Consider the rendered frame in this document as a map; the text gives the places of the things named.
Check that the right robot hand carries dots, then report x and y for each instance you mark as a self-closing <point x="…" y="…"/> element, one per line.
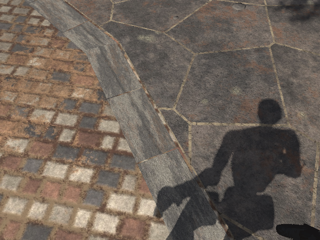
<point x="298" y="232"/>

